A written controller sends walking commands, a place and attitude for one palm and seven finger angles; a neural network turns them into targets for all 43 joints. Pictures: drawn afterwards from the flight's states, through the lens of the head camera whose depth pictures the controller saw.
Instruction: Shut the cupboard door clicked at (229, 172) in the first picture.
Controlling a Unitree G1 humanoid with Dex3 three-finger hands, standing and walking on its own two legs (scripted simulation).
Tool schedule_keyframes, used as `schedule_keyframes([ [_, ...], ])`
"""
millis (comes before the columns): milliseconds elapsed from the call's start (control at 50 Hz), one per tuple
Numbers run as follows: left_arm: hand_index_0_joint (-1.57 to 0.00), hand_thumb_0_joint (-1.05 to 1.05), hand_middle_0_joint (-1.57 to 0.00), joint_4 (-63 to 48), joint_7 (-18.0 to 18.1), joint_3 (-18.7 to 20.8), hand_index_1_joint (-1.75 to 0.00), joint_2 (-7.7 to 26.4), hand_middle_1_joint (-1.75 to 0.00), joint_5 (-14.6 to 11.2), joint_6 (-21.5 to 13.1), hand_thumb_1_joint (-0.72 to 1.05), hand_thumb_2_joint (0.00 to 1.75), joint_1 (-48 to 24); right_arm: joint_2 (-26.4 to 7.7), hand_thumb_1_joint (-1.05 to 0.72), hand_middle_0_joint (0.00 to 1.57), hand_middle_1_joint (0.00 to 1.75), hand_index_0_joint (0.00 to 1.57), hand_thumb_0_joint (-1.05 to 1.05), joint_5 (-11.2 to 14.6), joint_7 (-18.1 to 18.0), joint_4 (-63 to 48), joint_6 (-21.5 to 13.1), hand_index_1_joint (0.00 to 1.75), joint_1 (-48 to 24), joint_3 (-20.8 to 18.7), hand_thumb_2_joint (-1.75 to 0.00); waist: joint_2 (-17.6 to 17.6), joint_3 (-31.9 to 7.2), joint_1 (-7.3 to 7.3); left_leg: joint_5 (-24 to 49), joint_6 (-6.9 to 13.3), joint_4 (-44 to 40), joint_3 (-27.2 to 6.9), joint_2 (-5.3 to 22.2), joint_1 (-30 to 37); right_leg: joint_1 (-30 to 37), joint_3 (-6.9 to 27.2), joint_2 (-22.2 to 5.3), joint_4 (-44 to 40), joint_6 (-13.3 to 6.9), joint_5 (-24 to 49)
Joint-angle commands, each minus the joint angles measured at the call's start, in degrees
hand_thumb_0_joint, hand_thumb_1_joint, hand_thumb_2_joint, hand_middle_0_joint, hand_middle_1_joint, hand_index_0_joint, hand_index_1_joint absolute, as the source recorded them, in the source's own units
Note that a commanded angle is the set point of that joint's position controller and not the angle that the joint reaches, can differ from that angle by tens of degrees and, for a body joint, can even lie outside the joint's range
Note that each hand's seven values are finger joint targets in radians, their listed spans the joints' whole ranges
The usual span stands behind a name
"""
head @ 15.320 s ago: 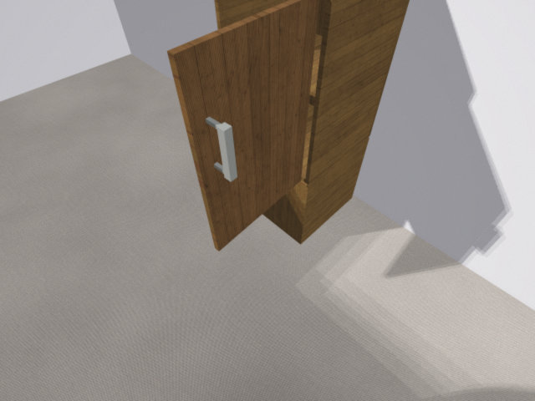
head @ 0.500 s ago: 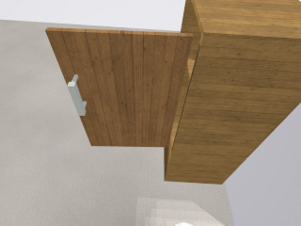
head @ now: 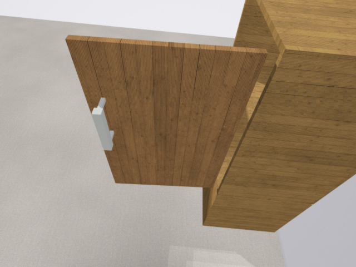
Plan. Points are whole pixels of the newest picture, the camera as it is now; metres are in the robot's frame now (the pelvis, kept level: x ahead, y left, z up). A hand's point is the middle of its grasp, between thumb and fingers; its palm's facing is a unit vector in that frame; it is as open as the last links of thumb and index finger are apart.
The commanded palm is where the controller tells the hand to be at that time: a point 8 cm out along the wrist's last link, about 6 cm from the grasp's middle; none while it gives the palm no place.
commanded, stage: come to a stop and stand still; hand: left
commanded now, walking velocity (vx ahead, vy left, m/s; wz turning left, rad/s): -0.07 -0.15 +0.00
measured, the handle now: (105, 125) +0.43 +0.22 +0.05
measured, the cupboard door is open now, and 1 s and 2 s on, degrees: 93 93 93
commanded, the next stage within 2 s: look again from close up in 0.62 s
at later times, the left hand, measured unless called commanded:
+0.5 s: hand out of the picture -0.01 +0.15 -0.16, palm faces +0.01 -0.98 -0.20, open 7.3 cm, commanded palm none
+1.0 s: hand out of the picture -0.03 +0.18 -0.16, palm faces +0.00 -0.98 -0.21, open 7.4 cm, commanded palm none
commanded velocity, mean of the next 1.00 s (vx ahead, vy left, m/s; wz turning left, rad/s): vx -0.01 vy -0.03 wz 0.00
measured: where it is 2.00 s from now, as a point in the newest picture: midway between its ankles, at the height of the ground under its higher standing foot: outside the picture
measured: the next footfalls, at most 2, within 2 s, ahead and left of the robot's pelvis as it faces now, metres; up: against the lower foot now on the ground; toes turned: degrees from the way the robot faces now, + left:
right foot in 0.26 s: -0.01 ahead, -0.13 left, +0.00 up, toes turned -2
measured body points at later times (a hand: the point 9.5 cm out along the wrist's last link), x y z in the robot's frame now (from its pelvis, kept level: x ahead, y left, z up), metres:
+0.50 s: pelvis -0.04 -0.02 +0.01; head -0.03 -0.02 +0.46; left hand -0.01 +0.21 -0.14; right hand -0.02 -0.25 -0.14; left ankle +0.00 +0.10 -0.72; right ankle -0.05 -0.12 -0.72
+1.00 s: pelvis -0.04 +0.01 +0.01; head -0.04 +0.00 +0.46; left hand -0.03 +0.23 -0.14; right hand -0.05 -0.20 -0.15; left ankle +0.00 +0.10 -0.72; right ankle -0.05 -0.12 -0.72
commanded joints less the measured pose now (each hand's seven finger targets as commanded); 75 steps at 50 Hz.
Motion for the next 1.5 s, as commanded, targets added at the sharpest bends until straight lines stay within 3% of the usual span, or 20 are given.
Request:
schedule_keyframes([
  [0,-0.20,0.00,-0.20,-3.29,-0.12,-0.48,-0.30,1.59,-0.30,-0.28,-1.46,0.90,0.90,2.84,-9.30,-0.90,0.20,0.30,0.20,0.00,-0.46,-1.41,-2.10,-1.22,0.30,2.22,-0.87,-0.90,7.06,-3.08,0.51,53.26,9.14,-15.64,-15.17,16.75,7.86,-1.37,2.38,1.02,6.41,0.11,-3.00],
  [80,-0.20,0.00,-0.20,-3.65,-0.48,-0.84,-0.30,2.67,-0.30,-0.42,-1.36,0.90,0.90,2.18,-11.40,-0.90,0.20,0.30,0.20,0.00,-0.06,-1.87,-1.19,-0.37,0.30,3.10,-1.79,-0.90,9.30,-7.16,-1.47,59.50,8.86,-13.41,-13.28,16.48,18.87,-1.38,0.72,2.33,-2.37,0.36,-1.04],
  [200,-0.20,0.00,-0.20,-2.59,-0.74,-0.51,-0.30,2.80,-0.30,0.10,-0.80,0.90,0.90,7.46,-11.64,-0.90,0.20,0.30,0.20,0.00,0.32,-1.58,-1.23,0.87,0.30,-1.07,-2.06,-0.90,7.06,-6.47,1.18,34.98,5.05,-12.62,-10.25,13.45,8.49,11.54,0.11,2.41,-18.61,-0.58,12.74],
  [260,-0.20,0.00,-0.20,-2.53,-0.18,-0.36,-0.30,7.99,-0.30,0.48,-2.09,0.90,0.90,5.64,-4.30,-0.90,0.20,0.30,0.20,0.00,1.08,-0.58,-2.44,1.63,0.30,-2.52,-0.50,-0.90,-10.28,-2.14,0.31,-2.88,-2.56,-4.58,-1.16,0.41,-1.22,10.38,14.62,-12.52,-28.69,-8.36,28.97],
  [280,-0.20,0.00,-0.20,-2.76,-0.24,-0.74,-0.30,8.45,-0.30,0.50,-2.27,0.90,0.90,4.04,-4.29,-0.90,0.20,0.30,0.20,0.00,0.99,-0.30,-2.24,1.97,0.30,-3.08,-0.54,-0.90,-6.00,-2.06,0.12,-5.55,-2.76,-1.03,-2.50,0.34,1.87,5.50,13.62,-13.57,-29.30,-10.71,24.38],
  [380,-0.20,0.00,-0.20,-0.99,-0.17,-1.63,-0.30,5.17,-0.30,-0.31,-3.15,0.90,0.90,1.05,-3.73,-0.90,0.20,0.30,0.20,0.00,0.76,-0.24,2.42,1.28,0.30,0.40,0.18,-0.90,-3.09,-1.71,-1.82,10.02,-2.75,-10.98,-3.51,2.09,9.10,4.22,7.95,-6.05,-24.52,-6.55,23.86],
  [440,-0.20,0.00,-0.20,0.62,-0.37,-2.14,-0.30,3.53,-0.30,-0.44,-2.75,0.90,0.90,3.18,-5.39,-0.90,0.20,0.30,0.20,0.00,0.59,-0.25,3.51,0.80,0.30,-1.29,0.62,-0.90,2.11,1.36,0.33,8.09,-1.88,-17.31,-6.69,5.22,5.64,5.78,6.35,-2.05,-26.86,-2.60,10.83],
  [680,-0.20,0.00,-0.20,4.54,-0.34,-2.40,-0.30,2.70,-0.30,-0.35,-3.36,0.90,0.90,6.38,-3.77,-0.90,0.20,0.30,0.20,0.00,0.69,-0.13,7.47,0.04,0.30,4.29,1.34,-0.90,0.71,1.24,0.32,5.13,-1.86,-20.53,-5.92,3.63,5.86,7.24,6.44,-2.07,-29.95,-2.26,6.26],
  [700,-0.20,0.00,-0.20,5.60,1.85,-3.12,-0.30,4.17,-0.30,0.82,-4.68,0.90,0.90,9.85,-6.49,-0.90,0.20,0.30,0.20,0.00,0.88,0.23,3.20,-1.32,0.30,-1.52,1.49,-0.90,2.47,3.45,2.30,9.37,-2.97,-7.79,-4.35,3.45,2.46,6.24,9.08,-4.81,-28.04,-2.16,24.69],
  [720,-0.20,0.00,-0.20,2.86,1.30,-2.75,-0.30,6.92,-0.30,0.15,-5.15,0.90,0.90,6.23,-3.41,-0.90,0.20,0.30,0.20,0.00,0.91,0.69,1.99,-0.62,0.30,2.99,1.66,-0.90,1.31,-1.47,-1.78,1.94,-2.43,-7.06,-4.54,1.89,4.51,4.24,10.93,-7.41,-30.38,-4.65,5.64],
  [740,-0.20,0.00,-0.20,1.87,0.84,-2.44,-0.30,6.42,-0.30,0.22,-5.01,0.90,0.90,3.99,-3.66,-0.90,0.20,0.30,0.20,0.00,0.47,0.81,2.85,-0.55,0.30,4.82,1.43,-0.90,4.26,-0.13,-2.47,2.48,-1.91,-7.48,-4.36,1.47,5.43,0.40,9.95,-6.21,-29.70,-5.78,-3.28],
  [880,-0.20,0.00,-0.20,2.68,0.05,-3.14,-0.30,2.54,-0.30,0.01,-4.15,0.90,0.90,7.13,-4.97,-0.90,0.20,0.30,0.20,0.00,0.39,0.33,1.27,-1.55,0.30,6.22,2.25,-0.90,4.09,4.09,-0.01,-1.68,0.74,-18.35,-10.24,3.69,-3.47,5.01,3.82,0.23,-21.11,-4.23,2.87],
  [980,-0.20,0.00,-0.20,2.94,-0.06,-3.40,-0.30,2.36,-0.30,-0.04,-4.31,0.90,0.90,8.23,-5.56,-0.90,0.20,0.30,0.20,0.00,0.58,0.23,1.62,-2.11,0.30,6.08,2.39,-0.90,-0.65,2.17,0.58,2.69,1.21,-18.98,-10.14,3.50,-1.17,7.18,4.11,-0.56,-21.12,-3.65,7.83],
  [1300,-0.20,0.00,-0.20,5.28,2.07,-3.59,-0.30,4.57,-0.30,0.72,-4.50,0.90,0.90,8.98,-8.62,-0.90,0.20,0.30,0.20,0.00,1.49,0.03,0.71,-2.27,0.30,0.33,2.29,-0.90,1.86,1.33,1.13,23.69,-0.61,-8.83,-7.23,5.39,4.71,7.09,5.76,-3.10,-23.64,-2.17,23.14],
  [1320,-0.20,0.00,-0.20,-91.89,2.85,19.48,-0.30,36.37,-0.30,-6.42,-19.80,0.90,0.90,-41.21,-20.65,-0.90,0.20,0.30,0.20,0.00,2.17,-4.19,-16.79,-12.93,0.30,4.28,-0.97,-0.90,5.31,-19.41,-9.29,27.03,-0.57,-9.85,-9.08,2.65,23.16,3.18,-1.91,3.30,-14.26,-1.83,25.75],
  [1340,-0.22,0.00,-0.22,-74.13,2.27,-3.34,-0.32,7.63,-0.32,-7.58,-15.05,0.90,0.90,0.64,-11.68,-0.90,0.20,0.30,0.20,0.00,4.66,-4.88,-16.48,-17.98,0.30,-0.95,3.49,-0.90,24.69,-28.29,-0.51,33.23,-2.65,-10.83,-7.96,2.61,28.95,1.05,-2.73,5.08,-9.36,-2.63,14.06],
  [1360,-0.24,0.00,-0.24,-72.62,4.69,-1.41,-0.34,7.89,-0.34,-9.82,-11.62,0.90,0.90,1.26,-12.66,-0.90,0.20,0.30,0.20,0.00,3.87,-4.73,-13.32,-19.98,0.30,-0.79,3.15,-0.90,19.65,-26.63,0.16,35.22,-5.21,-14.10,-8.84,2.93,23.96,3.55,-2.80,5.65,-10.25,-3.07,10.66],
  [1380,-0.25,0.00,-0.25,-56.22,4.45,-8.87,-0.36,-6.00,-0.36,-9.02,-4.82,0.90,0.90,16.07,-9.73,-0.90,0.20,0.30,0.20,0.00,4.10,-2.86,-11.36,-20.44,0.30,-1.26,2.83,-0.90,15.37,-15.54,-0.99,26.93,-4.63,-16.24,-10.21,2.96,15.94,-1.22,-2.65,4.23,-9.70,-2.12,7.45],
  [1440,-0.31,0.00,-0.31,-59.51,3.20,-4.67,-0.42,-1.37,-0.42,-8.90,-11.35,0.90,0.90,8.04,-12.66,-0.90,0.20,0.30,0.20,0.00,3.03,-1.06,-19.32,-21.90,0.30,-3.28,0.39,-0.90,2.53,1.03,-3.26,2.08,-2.33,-9.66,-10.09,-0.78,-2.88,-6.77,-3.51,3.62,-14.30,-2.30,7.94],
  [1480,-0.35,0.00,-0.35,-46.67,-1.33,-1.08,-0.46,-3.06,-0.46,-10.30,-17.44,0.90,0.90,23.26,-11.82,-0.90,0.20,0.30,0.20,0.00,2.84,0.17,-22.25,-21.08,0.30,-4.26,-0.80,-0.90,-11.98,2.35,0.28,3.67,-2.22,-3.09,-8.60,-1.86,-10.84,-11.62,-4.59,4.39,-11.39,-2.49,4.75],
])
